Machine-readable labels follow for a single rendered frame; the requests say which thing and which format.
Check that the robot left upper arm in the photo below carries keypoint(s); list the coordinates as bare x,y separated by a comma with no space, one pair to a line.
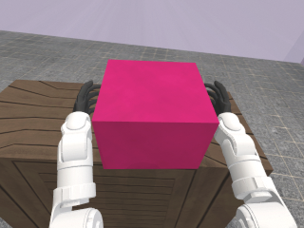
82,218

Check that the right robot hand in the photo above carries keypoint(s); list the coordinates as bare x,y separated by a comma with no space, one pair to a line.
221,103

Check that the carton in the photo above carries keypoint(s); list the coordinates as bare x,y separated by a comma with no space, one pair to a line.
153,115

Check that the pedestal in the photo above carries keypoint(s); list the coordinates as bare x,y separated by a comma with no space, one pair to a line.
31,116

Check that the right robot forearm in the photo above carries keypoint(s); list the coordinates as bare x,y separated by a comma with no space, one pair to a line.
250,182

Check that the left robot hand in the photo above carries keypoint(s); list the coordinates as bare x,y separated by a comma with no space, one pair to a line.
83,102

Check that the left robot forearm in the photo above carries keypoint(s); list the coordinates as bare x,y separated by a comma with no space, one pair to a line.
75,184

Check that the robot right upper arm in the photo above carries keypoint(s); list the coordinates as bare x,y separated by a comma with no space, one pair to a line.
263,215

